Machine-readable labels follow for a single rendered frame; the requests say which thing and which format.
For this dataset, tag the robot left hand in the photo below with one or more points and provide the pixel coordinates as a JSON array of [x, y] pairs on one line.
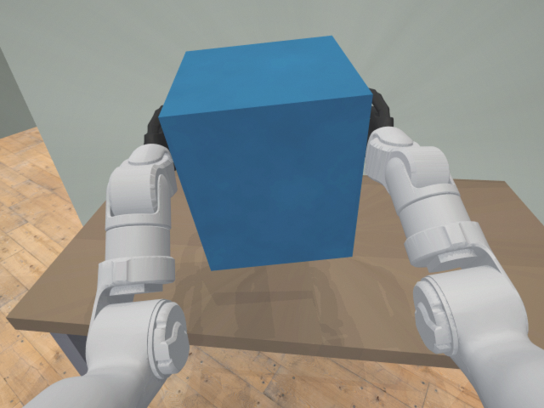
[[155, 134]]

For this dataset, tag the robot right hand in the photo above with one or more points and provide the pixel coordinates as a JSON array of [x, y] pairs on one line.
[[380, 116]]

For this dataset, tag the robot left forearm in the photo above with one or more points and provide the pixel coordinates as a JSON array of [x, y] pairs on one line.
[[137, 225]]

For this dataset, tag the carton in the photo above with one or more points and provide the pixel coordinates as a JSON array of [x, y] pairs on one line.
[[269, 143]]

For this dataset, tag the left robot upper arm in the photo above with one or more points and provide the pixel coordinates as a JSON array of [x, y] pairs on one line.
[[132, 349]]

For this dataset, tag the table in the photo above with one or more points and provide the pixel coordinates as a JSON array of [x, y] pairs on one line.
[[356, 308]]

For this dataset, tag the right robot upper arm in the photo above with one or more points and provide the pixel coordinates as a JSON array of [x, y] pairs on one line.
[[475, 317]]

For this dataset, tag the robot right forearm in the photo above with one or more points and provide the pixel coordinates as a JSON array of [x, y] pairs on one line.
[[439, 233]]

